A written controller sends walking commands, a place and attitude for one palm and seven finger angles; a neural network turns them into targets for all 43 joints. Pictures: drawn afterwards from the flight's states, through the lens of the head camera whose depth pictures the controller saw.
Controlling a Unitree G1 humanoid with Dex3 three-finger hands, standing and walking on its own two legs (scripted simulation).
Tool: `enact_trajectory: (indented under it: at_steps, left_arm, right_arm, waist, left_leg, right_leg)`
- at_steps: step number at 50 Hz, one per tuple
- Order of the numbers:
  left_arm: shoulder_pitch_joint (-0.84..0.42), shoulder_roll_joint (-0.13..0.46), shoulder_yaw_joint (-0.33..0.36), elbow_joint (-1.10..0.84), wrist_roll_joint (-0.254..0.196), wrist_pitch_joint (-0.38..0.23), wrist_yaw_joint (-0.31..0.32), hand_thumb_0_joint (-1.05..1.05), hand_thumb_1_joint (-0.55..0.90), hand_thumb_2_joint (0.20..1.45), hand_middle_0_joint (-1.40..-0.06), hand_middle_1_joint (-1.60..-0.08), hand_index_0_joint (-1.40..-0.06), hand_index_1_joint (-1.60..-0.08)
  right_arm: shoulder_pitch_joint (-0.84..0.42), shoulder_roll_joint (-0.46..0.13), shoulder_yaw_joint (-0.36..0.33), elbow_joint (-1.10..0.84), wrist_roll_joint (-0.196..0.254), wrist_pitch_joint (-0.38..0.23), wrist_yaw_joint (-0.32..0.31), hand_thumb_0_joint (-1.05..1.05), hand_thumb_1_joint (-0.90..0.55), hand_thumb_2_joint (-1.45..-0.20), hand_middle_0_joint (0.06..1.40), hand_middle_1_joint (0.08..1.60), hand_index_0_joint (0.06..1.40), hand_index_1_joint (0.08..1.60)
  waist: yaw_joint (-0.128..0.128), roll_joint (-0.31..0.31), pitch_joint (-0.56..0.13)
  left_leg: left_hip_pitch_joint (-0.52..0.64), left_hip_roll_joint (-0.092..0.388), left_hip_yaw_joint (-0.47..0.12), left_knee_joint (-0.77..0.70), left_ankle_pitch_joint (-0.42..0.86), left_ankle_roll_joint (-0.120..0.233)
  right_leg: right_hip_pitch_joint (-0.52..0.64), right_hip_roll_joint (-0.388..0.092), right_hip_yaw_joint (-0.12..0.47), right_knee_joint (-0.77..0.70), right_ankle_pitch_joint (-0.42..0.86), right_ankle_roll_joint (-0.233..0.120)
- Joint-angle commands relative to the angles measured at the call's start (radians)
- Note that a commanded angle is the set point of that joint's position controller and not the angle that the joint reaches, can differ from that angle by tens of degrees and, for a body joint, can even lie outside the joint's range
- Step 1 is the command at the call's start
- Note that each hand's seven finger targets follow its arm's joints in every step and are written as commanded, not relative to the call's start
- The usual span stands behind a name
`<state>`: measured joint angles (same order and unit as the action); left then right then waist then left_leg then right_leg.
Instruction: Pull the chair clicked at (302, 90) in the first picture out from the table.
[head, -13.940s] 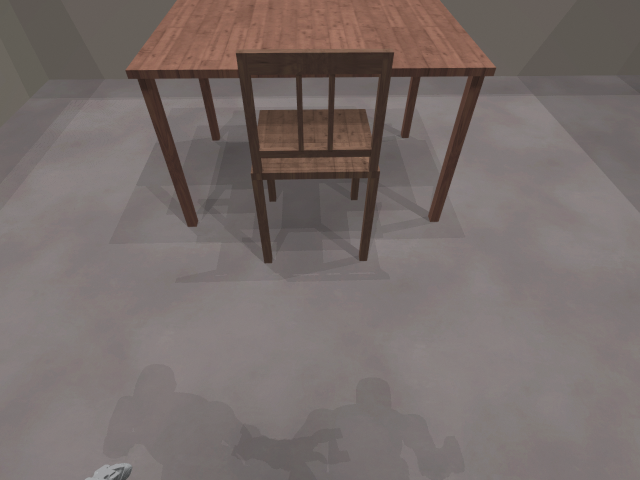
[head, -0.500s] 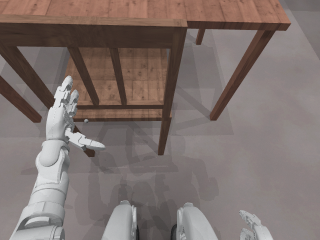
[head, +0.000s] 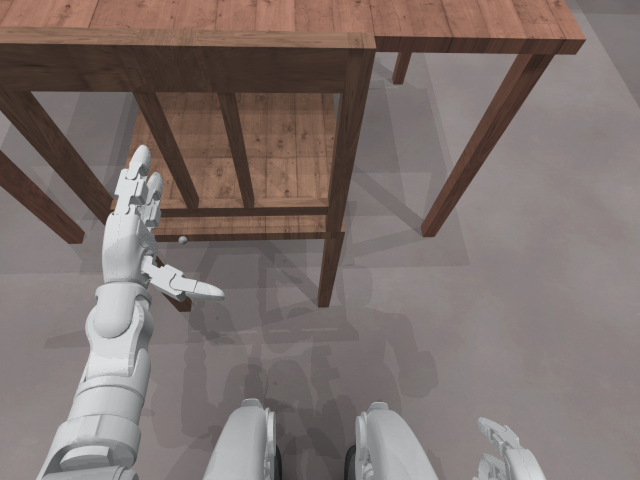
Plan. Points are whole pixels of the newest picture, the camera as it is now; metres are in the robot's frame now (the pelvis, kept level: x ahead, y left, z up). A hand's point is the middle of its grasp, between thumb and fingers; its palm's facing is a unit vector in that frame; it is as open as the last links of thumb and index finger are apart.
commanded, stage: aim the fingers beside a spindle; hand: left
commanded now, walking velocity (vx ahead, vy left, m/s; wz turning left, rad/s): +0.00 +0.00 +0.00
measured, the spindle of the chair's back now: (172, 155) +0.53 +0.21 +0.02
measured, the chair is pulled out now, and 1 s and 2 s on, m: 0.00 0.00 0.00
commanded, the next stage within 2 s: push the fingers through the gap in 0.66 s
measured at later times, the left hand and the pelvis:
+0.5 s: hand (174, 237) +0.40 +0.18 +0.01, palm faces +0.05 -1.00 -0.04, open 16.9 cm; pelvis +0.00 -0.01 +0.00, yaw +0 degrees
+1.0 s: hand (177, 229) +0.41 +0.18 +0.02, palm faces +0.03 -1.00 -0.04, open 16.9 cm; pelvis +0.00 +0.00 +0.00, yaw +0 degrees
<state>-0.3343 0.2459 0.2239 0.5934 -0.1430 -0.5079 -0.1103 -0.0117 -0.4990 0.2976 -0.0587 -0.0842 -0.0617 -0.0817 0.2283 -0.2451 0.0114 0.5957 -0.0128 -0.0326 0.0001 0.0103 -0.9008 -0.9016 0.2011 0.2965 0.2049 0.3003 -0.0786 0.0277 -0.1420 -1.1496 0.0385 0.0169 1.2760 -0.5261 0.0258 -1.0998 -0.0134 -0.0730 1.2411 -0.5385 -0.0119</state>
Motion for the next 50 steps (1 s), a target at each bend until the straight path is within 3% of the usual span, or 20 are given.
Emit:
enact_trajectory:
  at_steps: [1,2,3,4,8,9,12,19,21,24,25,26,29,31,33,36,39,45,48,50]
  left_arm:
    - [-0.262,0.188,0.067,-0.081,-0.004,-0.035,0.001,0.0,-0.5,0.3,-0.06,-0.08,-0.06,-0.08]
    - [-0.262,0.176,0.056,-0.03,-0.004,-0.022,-0.01,0.0,-0.5,0.3,-0.06,-0.08,-0.06,-0.08]
    - [-0.266,0.194,0.07,0.0,-0.005,-0.018,-0.019,0.0,-0.5,0.3,-0.06,-0.08,-0.06,-0.08]
    - [-0.281,0.166,0.044,0.003,-0.008,-0.015,-0.034,0.0,-0.5,0.3,-0.06,-0.08,-0.06,-0.08]
    - [-0.349,0.171,0.04,-0.115,-0.038,-0.045,-0.066,0.0,-0.5,0.3,-0.06,-0.08,-0.06,-0.08]
    - [-0.37,0.202,0.059,-0.169,-0.043,-0.059,-0.069,0.0,-0.5,0.3,-0.06,-0.08,-0.06,-0.08]
    - [-0.346,0.25,0.094,-0.227,-0.04,-0.078,-0.06,0.0,-0.5,0.3,-0.06,-0.08,-0.06,-0.08]
    - [-0.285,0.219,0.093,-0.043,-0.025,-0.021,-0.046,0.0,-0.5,0.3,-0.06,-0.08,-0.06,-0.08]
    - [-0.228,0.236,0.118,-0.042,-0.037,-0.016,-0.061,0.0,-0.5,0.3,-0.06,-0.08,-0.06,-0.08]
    - [-0.265,0.189,0.063,-0.152,-0.048,-0.038,-0.083,0.0,-0.5,0.3,-0.06,-0.08,-0.06,-0.08]
    - [-0.237,0.22,0.092,-0.176,-0.053,-0.044,-0.083,0.0,-0.5,0.3,-0.06,-0.08,-0.06,-0.08]
    - [-0.258,0.214,0.077,-0.198,-0.055,-0.051,-0.085,0.0,-0.5,0.3,-0.06,-0.08,-0.06,-0.08]
    - [-0.262,0.23,0.092,-0.206,-0.051,-0.062,-0.075,0.0,-0.5,0.3,-0.06,-0.08,-0.06,-0.08]
    - [-0.281,0.171,0.044,-0.182,-0.049,-0.058,-0.069,0.0,-0.5,0.3,-0.06,-0.08,-0.06,-0.08]
    - [-0.275,0.202,0.073,-0.148,-0.044,-0.053,-0.061,0.0,-0.5,0.3,-0.06,-0.08,-0.06,-0.08]
    - [-0.249,0.188,0.07,-0.111,-0.041,-0.042,-0.065,0.0,-0.5,0.3,-0.06,-0.08,-0.06,-0.08]
    - [-0.304,0.227,0.087,-0.148,-0.037,-0.049,-0.07,0.0,-0.5,0.3,-0.06,-0.08,-0.06,-0.08]
    - [-0.401,0.188,0.043,-0.138,-0.028,-0.056,-0.052,0.0,-0.5,0.3,-0.06,-0.08,-0.06,-0.08]
    - [-0.452,0.214,0.06,-0.06,-0.015,-0.049,-0.039,0.0,-0.5,0.3,-0.06,-0.08,-0.06,-0.08]
    - [-0.44,0.221,0.075,-0.032,-0.006,-0.042,-0.035,0.0,-0.5,0.3,-0.06,-0.08,-0.06,-0.08]
  right_arm:
    - [0.07,-0.16,-0.059,-0.078,0.009,-0.02,-0.015,0.0,-0.9,-0.9,0.2,0.3,0.2,0.3]
    - [0.071,-0.161,-0.056,-0.079,0.013,-0.017,-0.017,0.0,-0.9,-0.9,0.2,0.3,0.2,0.3]
    - [0.072,-0.166,-0.055,-0.08,0.015,-0.016,-0.019,0.0,-0.9,-0.9,0.2,0.3,0.2,0.3]
    - [0.069,-0.164,-0.052,-0.085,0.016,-0.017,-0.018,0.0,-0.9,-0.9,0.2,0.3,0.2,0.3]
    - [0.074,-0.162,-0.062,-0.098,0.015,-0.026,-0.021,0.0,-0.9,-0.9,0.2,0.3,0.2,0.3]
    - [0.079,-0.163,-0.064,-0.095,0.014,-0.029,-0.022,0.0,-0.9,-0.9,0.2,0.3,0.2,0.3]
    - [0.082,-0.159,-0.064,-0.087,0.011,-0.033,-0.023,0.0,-0.9,-0.9,0.2,0.3,0.2,0.3]
    - [0.087,-0.161,-0.058,-0.074,0.013,-0.021,-0.02,0.0,-0.9,-0.9,0.2,0.3,0.2,0.3]
    - [0.083,-0.163,-0.06,-0.089,0.017,-0.018,-0.018,0.0,-0.9,-0.9,0.2,0.3,0.2,0.3]
    - [0.079,-0.154,-0.062,-0.102,0.018,-0.025,-0.013,0.0,-0.9,-0.9,0.2,0.3,0.2,0.3]
    - [0.08,-0.158,-0.066,-0.104,0.017,-0.027,-0.014,0.0,-0.9,-0.9,0.2,0.3,0.2,0.3]
    - [0.076,-0.155,-0.063,-0.102,0.017,-0.029,-0.015,0.0,-0.9,-0.9,0.2,0.3,0.2,0.3]
    - [0.083,-0.157,-0.064,-0.086,0.015,-0.035,-0.019,0.0,-0.9,-0.9,0.2,0.3,0.2,0.3]
    - [0.075,-0.155,-0.062,-0.078,0.015,-0.04,-0.018,0.0,-0.9,-0.9,0.2,0.3,0.2,0.3]
    - [0.078,-0.163,-0.064,-0.073,0.013,-0.041,-0.023,0.0,-0.9,-0.9,0.2,0.3,0.2,0.3]
    - [0.074,-0.161,-0.063,-0.077,0.014,-0.039,-0.022,0.0,-0.9,-0.9,0.2,0.3,0.2,0.3]
    - [0.07,-0.165,-0.062,-0.078,0.012,-0.038,-0.023,0.0,-0.9,-0.9,0.2,0.3,0.2,0.3]
    - [0.08,-0.164,-0.06,-0.063,0.008,-0.041,-0.024,0.0,-0.9,-0.9,0.2,0.3,0.2,0.3]
    - [0.088,-0.172,-0.057,-0.051,0.007,-0.037,-0.027,0.0,-0.9,-0.9,0.2,0.3,0.2,0.3]
    - [0.091,-0.172,-0.058,-0.056,0.003,-0.031,-0.025,0.0,-0.9,-0.9,0.2,0.3,0.2,0.3]
  waist:
    - [-0.017,-0.022,-0.375]
    - [-0.025,-0.046,-0.337]
    - [-0.023,-0.038,-0.324]
    - [-0.021,-0.015,-0.325]
    - [-0.017,0.036,-0.448]
    - [-0.008,0.057,-0.505]
    - [0.008,0.102,-0.538]
    - [-0.017,-0.003,-0.386]
    - [0.004,-0.01,-0.401]
    - [0.001,0.06,-0.465]
    - [0.014,0.055,-0.489]
    - [0.004,0.082,-0.481]
    - [-0.004,0.055,-0.463]
    - [-0.021,0.057,-0.412]
    - [-0.017,0.043,-0.398]
    - [-0.014,0.01,-0.394]
    - [-0.006,0.058,-0.439]
    - [-0.028,0.101,-0.435]
    - [-0.043,0.051,-0.401]
    - [-0.029,0.064,-0.436]
  left_leg:
    - [0.273,-0.023,-0.057,-0.161,0.231,-0.008]
    - [0.226,-0.028,-0.051,-0.161,0.186,-0.005]
    - [0.211,-0.029,-0.049,-0.16,0.168,-0.003]
    - [0.213,-0.032,-0.047,-0.162,0.16,-0.004]
    - [0.303,-0.027,-0.049,-0.143,0.256,-0.002]
    - [0.34,-0.025,-0.051,-0.141,0.299,-0.004]
    - [0.395,-0.02,-0.056,-0.147,0.365,-0.011]
    - [0.24,-0.028,-0.041,-0.148,0.247,-0.002]
    - [0.229,-0.031,-0.033,-0.151,0.247,-0.002]
    - [0.313,-0.028,-0.034,-0.152,0.319,-0.002]
    - [0.329,-0.025,-0.036,-0.153,0.337,-0.005]
    - [0.339,-0.025,-0.036,-0.153,0.344,-0.005]
    - [0.347,-0.02,-0.05,-0.154,0.344,-0.006]
    - [0.338,-0.02,-0.054,-0.158,0.301,-0.007]
    - [0.313,-0.023,-0.054,-0.154,0.271,-0.004]
    - [0.292,-0.026,-0.05,-0.156,0.261,-0.004]
    - [0.316,-0.024,-0.052,-0.151,0.27,-0.007]
    - [0.388,-0.016,-0.08,-0.157,0.291,-0.017]
    - [0.336,-0.018,-0.083,-0.152,0.241,-0.011]
    - [0.335,-0.021,-0.076,-0.152,0.244,-0.013]
  right_leg:
    - [0.191,0.026,0.038,-0.17,0.225,-0.008]
    - [0.196,0.026,0.044,-0.182,0.197,-0.007]
    - [0.186,0.025,0.048,-0.184,0.178,-0.01]
    - [0.178,0.024,0.048,-0.183,0.168,-0.011]
    - [0.201,0.024,0.053,-0.167,0.25,-0.015]
    - [0.224,0.023,0.057,-0.163,0.287,-0.015]
    - [0.24,0.024,0.052,-0.154,0.331,-0.016]
    - [0.231,0.025,0.055,-0.175,0.266,-0.007]
    - [0.266,0.024,0.064,-0.181,0.276,-0.009]
    - [0.263,0.025,0.059,-0.171,0.333,-0.012]
    - [0.28,0.026,0.06,-0.169,0.346,-0.013]
    - [0.273,0.026,0.061,-0.173,0.352,-0.012]
    - [0.244,0.029,0.051,-0.165,0.333,-0.011]
    - [0.198,0.027,0.041,-0.174,0.282,-0.01]
    - [0.191,0.029,0.044,-0.174,0.254,-0.012]
    - [0.206,0.027,0.045,-0.176,0.256,-0.011]
    - [0.201,0.025,0.048,-0.166,0.254,-0.014]
    - [0.114,0.028,0.026,-0.159,0.222,-0.017]
    - [0.103,0.03,0.026,-0.16,0.186,-0.016]
    - [0.119,0.027,0.029,-0.157,0.19,-0.016]
